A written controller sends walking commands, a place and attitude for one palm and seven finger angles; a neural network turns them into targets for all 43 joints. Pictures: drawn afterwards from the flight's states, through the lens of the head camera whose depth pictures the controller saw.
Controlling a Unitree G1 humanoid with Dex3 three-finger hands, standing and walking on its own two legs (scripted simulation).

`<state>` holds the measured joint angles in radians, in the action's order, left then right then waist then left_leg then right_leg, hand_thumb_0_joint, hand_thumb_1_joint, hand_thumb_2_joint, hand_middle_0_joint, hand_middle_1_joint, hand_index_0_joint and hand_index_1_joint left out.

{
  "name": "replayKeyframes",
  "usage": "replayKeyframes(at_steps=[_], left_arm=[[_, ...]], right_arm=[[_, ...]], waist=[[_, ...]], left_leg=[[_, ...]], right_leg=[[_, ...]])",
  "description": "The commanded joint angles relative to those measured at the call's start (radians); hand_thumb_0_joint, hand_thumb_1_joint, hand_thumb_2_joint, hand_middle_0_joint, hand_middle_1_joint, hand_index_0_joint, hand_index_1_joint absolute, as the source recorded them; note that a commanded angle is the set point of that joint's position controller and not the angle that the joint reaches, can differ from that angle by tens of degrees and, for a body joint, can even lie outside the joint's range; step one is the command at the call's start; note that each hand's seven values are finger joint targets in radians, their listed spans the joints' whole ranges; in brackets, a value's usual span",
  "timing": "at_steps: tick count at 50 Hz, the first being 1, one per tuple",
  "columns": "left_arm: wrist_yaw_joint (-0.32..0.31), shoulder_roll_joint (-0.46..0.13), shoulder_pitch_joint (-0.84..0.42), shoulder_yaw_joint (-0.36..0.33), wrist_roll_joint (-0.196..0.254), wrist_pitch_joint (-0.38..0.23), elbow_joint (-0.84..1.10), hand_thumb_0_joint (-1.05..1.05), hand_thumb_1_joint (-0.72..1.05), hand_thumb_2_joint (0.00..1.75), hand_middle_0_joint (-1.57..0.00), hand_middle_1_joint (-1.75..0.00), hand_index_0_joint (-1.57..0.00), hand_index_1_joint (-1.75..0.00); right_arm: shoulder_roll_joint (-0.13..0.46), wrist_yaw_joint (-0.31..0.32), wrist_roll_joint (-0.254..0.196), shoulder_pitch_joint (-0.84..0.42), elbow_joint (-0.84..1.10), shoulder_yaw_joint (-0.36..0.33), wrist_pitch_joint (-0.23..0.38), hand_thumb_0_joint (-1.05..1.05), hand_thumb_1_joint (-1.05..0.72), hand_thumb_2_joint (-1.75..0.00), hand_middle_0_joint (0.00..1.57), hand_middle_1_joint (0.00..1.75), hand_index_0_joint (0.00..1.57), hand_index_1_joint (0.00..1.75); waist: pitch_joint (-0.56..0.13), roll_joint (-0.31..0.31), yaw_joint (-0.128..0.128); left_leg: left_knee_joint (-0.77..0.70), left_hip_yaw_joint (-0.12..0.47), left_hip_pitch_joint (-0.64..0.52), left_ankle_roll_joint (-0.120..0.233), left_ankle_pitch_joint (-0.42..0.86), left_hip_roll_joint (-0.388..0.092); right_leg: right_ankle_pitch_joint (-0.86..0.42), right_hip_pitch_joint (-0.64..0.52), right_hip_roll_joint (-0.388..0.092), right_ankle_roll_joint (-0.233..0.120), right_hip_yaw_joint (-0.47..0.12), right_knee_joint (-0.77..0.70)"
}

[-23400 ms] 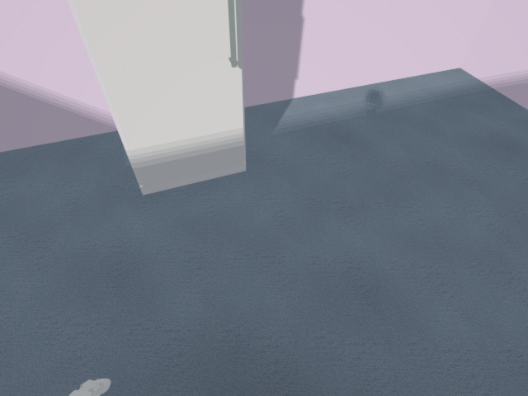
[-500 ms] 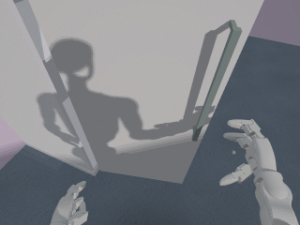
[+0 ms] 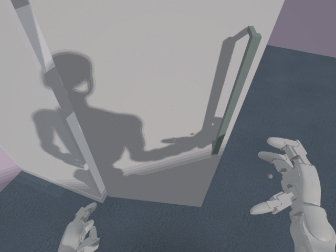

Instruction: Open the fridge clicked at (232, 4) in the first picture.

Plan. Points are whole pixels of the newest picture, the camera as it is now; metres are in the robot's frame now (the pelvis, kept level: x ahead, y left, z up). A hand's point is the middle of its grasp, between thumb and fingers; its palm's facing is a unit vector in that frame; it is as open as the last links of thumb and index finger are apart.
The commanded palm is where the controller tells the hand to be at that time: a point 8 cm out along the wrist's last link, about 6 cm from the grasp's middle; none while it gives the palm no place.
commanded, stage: draw the hand back to the body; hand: right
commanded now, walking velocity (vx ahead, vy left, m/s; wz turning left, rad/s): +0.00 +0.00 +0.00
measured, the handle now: (228, 106) +0.46 -0.15 +0.12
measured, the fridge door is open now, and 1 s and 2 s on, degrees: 76 76 76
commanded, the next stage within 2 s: step back with the hand held close in 1.38 s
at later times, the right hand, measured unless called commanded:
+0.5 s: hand (307, 186) +0.23 -0.24 +0.13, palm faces +0.32 +0.91 -0.28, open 13.6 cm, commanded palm +0.18 -0.28 +0.16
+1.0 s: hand out of the picture +0.22 -0.29 +0.18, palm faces +0.46 +0.81 -0.36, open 8.8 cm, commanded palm +0.17 -0.32 +0.20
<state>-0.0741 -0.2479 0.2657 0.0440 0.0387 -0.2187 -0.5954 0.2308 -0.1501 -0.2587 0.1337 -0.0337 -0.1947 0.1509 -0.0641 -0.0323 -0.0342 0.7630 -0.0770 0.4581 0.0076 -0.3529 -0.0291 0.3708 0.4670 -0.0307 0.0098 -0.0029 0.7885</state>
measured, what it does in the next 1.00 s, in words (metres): stands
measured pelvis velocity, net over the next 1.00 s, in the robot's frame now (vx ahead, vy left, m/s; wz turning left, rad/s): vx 0.02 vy -0.02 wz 0.02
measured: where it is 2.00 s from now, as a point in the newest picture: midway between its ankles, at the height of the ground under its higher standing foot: outside the picture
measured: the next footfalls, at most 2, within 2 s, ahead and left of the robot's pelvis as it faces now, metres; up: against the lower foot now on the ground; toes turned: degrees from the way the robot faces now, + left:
none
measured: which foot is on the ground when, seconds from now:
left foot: down 0.00-1.00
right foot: down 0.00-1.00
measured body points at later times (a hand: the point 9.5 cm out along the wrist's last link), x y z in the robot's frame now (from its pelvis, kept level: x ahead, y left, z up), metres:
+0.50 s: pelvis +0.01 -0.01 +0.02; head -0.01 +0.01 +0.47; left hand +0.20 +0.22 -0.05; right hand +0.20 -0.29 +0.15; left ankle +0.03 +0.12 -0.71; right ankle +0.02 -0.13 -0.71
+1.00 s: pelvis +0.02 -0.02 +0.03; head -0.01 -0.01 +0.48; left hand +0.21 +0.20 -0.04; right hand +0.19 -0.33 +0.20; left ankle +0.03 +0.12 -0.71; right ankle +0.02 -0.13 -0.71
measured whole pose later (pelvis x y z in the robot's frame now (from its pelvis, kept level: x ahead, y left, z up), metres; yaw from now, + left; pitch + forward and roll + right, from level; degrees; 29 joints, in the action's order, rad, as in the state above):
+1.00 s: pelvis +0.02 -0.02 +0.03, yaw +1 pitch -6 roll +0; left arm -0.08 -0.22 0.20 0.04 -0.01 -0.15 -0.66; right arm 0.35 0.09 -0.07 0.40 0.35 -0.34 0.03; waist 0.02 -0.04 -0.08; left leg 0.40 -0.05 0.08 -0.02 -0.22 -0.04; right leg 0.25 0.08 0.00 -0.02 0.03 0.43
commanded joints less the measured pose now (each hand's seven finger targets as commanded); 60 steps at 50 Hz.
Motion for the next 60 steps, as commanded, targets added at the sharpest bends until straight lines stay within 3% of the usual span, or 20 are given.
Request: replayKeyframes(at_steps=[1, 5, 8, 10, 13, 15, 16, 17, 18, 22, 24, 28, 30, 37, 40, 43, 45, 50, 53, 60], left_arm=[[-0.013, -0.124, -0.108, -0.044, 0.004, -0.067, 0.182, 0.00, 0.90, 0.90, -0.20, -0.30, -0.20, -0.30], [-0.017, -0.120, -0.109, -0.041, 0.004, -0.077, 0.179, 0.00, 0.90, 0.90, -0.20, -0.30, -0.20, -0.30], [-0.010, -0.115, -0.105, -0.039, 0.005, -0.086, 0.182, 0.00, 0.90, 0.90, -0.20, -0.30, -0.20, -0.30], [-0.013, -0.123, -0.102, -0.037, 0.005, -0.086, 0.176, 0.00, 0.90, 0.90, -0.20, -0.30, -0.20, -0.30], [-0.025, -0.122, -0.110, -0.035, 0.011, -0.092, 0.174, 0.00, 0.90, 0.90, -0.20, -0.30, -0.20, -0.30], [-0.033, -0.126, -0.112, -0.035, 0.010, -0.098, 0.169, 0.00, 0.90, 0.90, -0.20, -0.30, -0.20, -0.30], [-0.041, -0.115, -0.150, -0.040, -0.012, -0.083, 0.148, 0.00, 0.90, 0.90, -0.20, -0.30, -0.20, -0.30], [-0.044, -0.097, -0.151, -0.032, -0.021, -0.077, 0.149, 0.00, 0.90, 0.90, -0.20, -0.30, -0.20, -0.30], [-0.044, -0.094, -0.151, -0.029, -0.020, -0.066, 0.142, 0.00, 0.90, 0.90, -0.20, -0.30, -0.20, -0.30], [-0.040, -0.090, -0.165, -0.026, -0.032, -0.046, 0.126, 0.00, 0.90, 0.90, -0.20, -0.30, -0.20, -0.30], [-0.039, -0.090, -0.168, -0.027, -0.035, -0.038, 0.121, 0.00, 0.90, 0.90, -0.20, -0.30, -0.20, -0.30], [-0.036, -0.091, -0.177, -0.027, -0.039, -0.027, 0.113, 0.00, 0.90, 0.90, -0.20, -0.30, -0.20, -0.30], [-0.037, -0.097, -0.184, -0.032, -0.043, -0.019, 0.106, 0.00, 0.90, 0.90, -0.20, -0.30, -0.20, -0.30], [-0.023, -0.088, -0.193, -0.035, -0.046, -0.004, 0.103, 0.00, 0.90, 0.90, -0.20, -0.30, -0.20, -0.30], [-0.018, -0.094, -0.197, -0.042, -0.049, -0.002, 0.101, 0.00, 0.90, 0.90, -0.20, -0.30, -0.20, -0.30], [-0.013, -0.090, -0.192, -0.041, -0.050, 0.005, 0.101, 0.00, 0.90, 0.90, -0.20, -0.30, -0.20, -0.30], [-0.014, -0.093, -0.198, -0.047, -0.049, 0.009, 0.100, 0.00, 0.90, 0.90, -0.20, -0.30, -0.20, -0.30], [-0.014, -0.092, -0.203, -0.052, -0.050, 0.015, 0.100, 0.00, 0.90, 0.90, -0.20, -0.30, -0.20, -0.30], [-0.011, -0.091, -0.196, -0.051, -0.048, 0.021, 0.101, 0.00, 0.90, 0.90, -0.20, -0.30, -0.20, -0.30], [-0.014, -0.094, -0.199, -0.056, -0.055, 0.018, 0.100, 0.00, 0.90, 0.90, -0.20, -0.30, -0.20, -0.30]], right_arm=[[0.191, -0.029, -0.052, -0.115, 0.270, -0.108, 0.018, 0.00, 0.55, -0.20, 0.25, 1.15, 0.25, 1.15], [0.206, -0.018, -0.074, -0.064, 0.310, -0.156, -0.004, 0.00, 0.55, -0.20, 0.25, 1.15, 0.25, 1.15], [0.172, -0.021, -0.067, -0.036, 0.378, -0.120, -0.016, 0.00, 0.55, -0.20, 0.25, 1.15, 0.25, 1.15], [0.187, -0.029, -0.069, -0.011, 0.357, -0.133, -0.038, 0.00, 0.55, -0.20, 0.25, 1.15, 0.25, 1.15], [0.188, -0.046, -0.075, -0.064, 0.399, -0.125, -0.064, 0.00, 0.44, -0.25, 0.25, 1.09, 0.25, 1.09], [0.223, -0.050, -0.084, -0.058, 0.420, -0.166, -0.074, 0.00, 0.37, -0.29, 0.24, 1.04, 0.24, 1.04], [0.371, 0.079, 0.081, -0.084, 0.463, -0.180, -0.065, 0.00, 0.33, -0.31, 0.24, 1.02, 0.24, 1.02], [0.276, 0.132, 0.094, -0.017, 0.426, -0.136, -0.077, 0.00, 0.30, -0.32, 0.24, 1.00, 0.24, 1.00], [0.242, 0.163, 0.120, 0.004, 0.437, -0.097, -0.081, 0.00, 0.26, -0.34, 0.24, 0.98, 0.24, 0.98], [0.256, 0.228, 0.160, 0.056, 0.513, -0.109, -0.077, 0.00, 0.12, -0.41, 0.24, 0.89, 0.24, 0.89], [0.267, 0.245, 0.170, 0.076, 0.524, -0.128, -0.072, 0.00, 0.04, -0.44, 0.23, 0.85, 0.23, 0.85], [0.257, 0.255, 0.183, 0.078, 0.535, -0.124, -0.071, 0.00, -0.10, -0.51, 0.23, 0.77, 0.23, 0.77], [0.283, 0.259, 0.184, 0.109, 0.506, -0.165, -0.072, 0.00, -0.17, -0.55, 0.22, 0.73, 0.22, 0.73], [0.279, 0.260, 0.190, 0.121, 0.568, -0.187, -0.056, 0.00, -0.43, -0.67, 0.22, 0.58, 0.22, 0.58], [0.304, 0.261, 0.189, 0.150, 0.575, -0.225, -0.056, 0.00, -0.54, -0.73, 0.21, 0.51, 0.21, 0.51], [0.300, 0.262, 0.187, 0.149, 0.579, -0.236, -0.055, 0.00, -0.65, -0.78, 0.21, 0.45, 0.21, 0.45], [0.312, 0.261, 0.184, 0.158, 0.578, -0.257, -0.054, 0.00, -0.72, -0.81, 0.21, 0.41, 0.21, 0.41], [0.327, 0.260, 0.181, 0.164, 0.589, -0.292, -0.047, 0.00, -0.90, -0.90, 0.20, 0.30, 0.20, 0.30], [0.284, 0.254, 0.180, 0.161, 0.564, -0.252, -0.051, 0.00, -0.90, -0.90, 0.20, 0.30, 0.20, 0.30], [0.323, 0.261, 0.186, 0.155, 0.604, -0.281, -0.047, 0.00, -0.90, -0.90, 0.20, 0.30, 0.20, 0.30]], waist=[[-0.165, 0.048, -0.023], [-0.140, 0.052, -0.035], [-0.136, -0.005, -0.029], [-0.096, 0.050, -0.023], [-0.081, 0.007, -0.017], [-0.090, 0.030, -0.021], [-0.054, 0.016, -0.039], [-0.011, 0.033, -0.026], [0.004, 0.027, -0.022], [-0.038, -0.042, -0.027], [-0.028, -0.018, -0.030], [0.010, -0.033, -0.029], [0.023, 0.024, -0.038], [0.003, -0.052, -0.044], [0.008, -0.020, -0.051], [0.023, -0.046, -0.050], [0.032, -0.008, -0.051], [0.032, -0.032, -0.056], [0.053, -0.018, -0.045], [0.006, -0.034, -0.054]], left_leg=[[-0.168, 0.061, -0.150, 0.008, 0.113, 0.025], [-0.181, 0.052, -0.168, 0.009, 0.131, 0.029], [-0.177, 0.039, -0.159, 0.008, 0.168, 0.030], [-0.196, 0.039, -0.155, 0.006, 0.143, 0.033], [-0.220, 0.042, -0.138, 0.005, 0.088, 0.031], [-0.232, 0.049, -0.158, 0.004, 0.090, 0.032], [-0.309, 0.102, -0.168, 0.005, 0.049, 0.003], [-0.322, 0.088, -0.165, 0.002, 0.018, -0.005], [-0.325, 0.075, -0.164, 0.000, 0.020, -0.002], [-0.330, 0.056, -0.243, 0.002, 0.102, 0.003], [-0.339, 0.048, -0.267, 0.002, 0.125, 0.008], [-0.362, 0.041, -0.291, 0.003, 0.148, 0.012], [-0.385, 0.040, -0.306, 0.001, 0.149, 0.018], [-0.392, 0.036, -0.366, 0.007, 0.219, 0.016], [-0.405, 0.034, -0.376, 0.008, 0.243, 0.023], [-0.403, 0.030, -0.383, 0.009, 0.240, 0.021], [-0.420, 0.029, -0.380, 0.007, 0.240, 0.026], [-0.425, 0.031, -0.386, 0.007, 0.254, 0.025], [-0.425, 0.029, -0.376, 0.004, 0.236, 0.023], [-0.430, 0.031, -0.400, 0.005, 0.270, 0.023]], right_leg=[[-0.117, -0.039, 0.040, -0.033, -0.004, -0.159], [-0.140, -0.058, 0.040, -0.031, -0.004, -0.176], [-0.159, -0.096, 0.040, -0.029, -0.002, -0.191], [-0.142, -0.078, 0.039, -0.033, -0.006, -0.192], [-0.103, -0.105, 0.040, -0.034, -0.010, -0.209], [-0.115, -0.114, 0.039, -0.037, -0.012, -0.206], [-0.100, -0.122, 0.039, -0.043, 0.000, -0.233], [-0.087, -0.129, 0.039, -0.044, 0.001, -0.246], [-0.089, -0.162, 0.034, -0.046, 0.001, -0.260], [-0.141, -0.241, 0.027, -0.044, 0.000, -0.319], [-0.161, -0.257, 0.023, -0.042, -0.005, -0.347], [-0.182, -0.289, 0.020, -0.039, -0.006, -0.388], [-0.186, -0.289, 0.018, -0.040, -0.003, -0.403], [-0.262, -0.337, 0.018, -0.032, -0.001, -0.433], [-0.290, -0.343, 0.016, -0.030, 0.000, -0.437], [-0.288, -0.340, 0.016, -0.025, -0.002, -0.447], [-0.287, -0.343, 0.017, -0.027, 0.002, -0.450], [-0.297, -0.354, 0.018, -0.027, 0.009, -0.450], [-0.280, -0.346, 0.017, -0.029, 0.008, -0.457], [-0.312, -0.370, 0.022, -0.030, 0.013, -0.449]])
